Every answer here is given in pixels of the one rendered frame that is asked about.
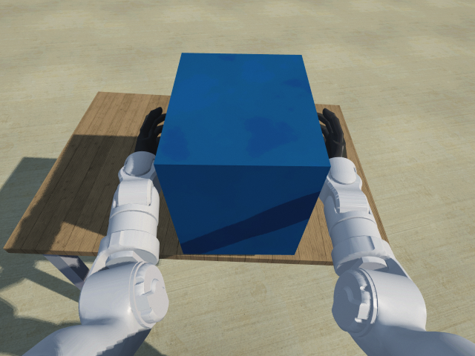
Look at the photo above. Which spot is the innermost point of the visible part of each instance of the right robot hand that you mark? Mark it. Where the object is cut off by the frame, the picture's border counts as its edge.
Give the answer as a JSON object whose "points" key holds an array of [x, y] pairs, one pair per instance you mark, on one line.
{"points": [[333, 134]]}

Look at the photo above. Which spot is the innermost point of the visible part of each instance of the robot left upper arm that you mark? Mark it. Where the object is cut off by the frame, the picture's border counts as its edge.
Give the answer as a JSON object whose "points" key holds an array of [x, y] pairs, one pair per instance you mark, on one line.
{"points": [[118, 308]]}

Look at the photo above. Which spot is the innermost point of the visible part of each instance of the robot right forearm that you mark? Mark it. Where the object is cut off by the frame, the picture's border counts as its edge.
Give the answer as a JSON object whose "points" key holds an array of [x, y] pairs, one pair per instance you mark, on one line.
{"points": [[352, 228]]}

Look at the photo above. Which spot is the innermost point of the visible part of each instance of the table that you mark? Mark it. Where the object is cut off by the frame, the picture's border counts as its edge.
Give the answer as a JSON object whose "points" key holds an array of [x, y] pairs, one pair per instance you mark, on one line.
{"points": [[69, 214]]}

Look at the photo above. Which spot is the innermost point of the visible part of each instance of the robot right upper arm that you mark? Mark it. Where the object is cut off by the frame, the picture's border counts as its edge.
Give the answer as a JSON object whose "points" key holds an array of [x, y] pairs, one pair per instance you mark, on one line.
{"points": [[385, 315]]}

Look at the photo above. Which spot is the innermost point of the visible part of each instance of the robot left forearm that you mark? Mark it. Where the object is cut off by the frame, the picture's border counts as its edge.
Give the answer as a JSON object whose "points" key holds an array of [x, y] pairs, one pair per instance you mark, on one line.
{"points": [[133, 221]]}

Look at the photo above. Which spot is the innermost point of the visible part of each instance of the left robot hand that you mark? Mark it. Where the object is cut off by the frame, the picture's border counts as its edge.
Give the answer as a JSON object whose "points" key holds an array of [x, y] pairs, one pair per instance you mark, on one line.
{"points": [[147, 139]]}

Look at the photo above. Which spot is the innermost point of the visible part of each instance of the carton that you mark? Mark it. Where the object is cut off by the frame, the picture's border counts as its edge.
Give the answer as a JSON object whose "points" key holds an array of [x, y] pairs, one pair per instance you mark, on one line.
{"points": [[241, 158]]}

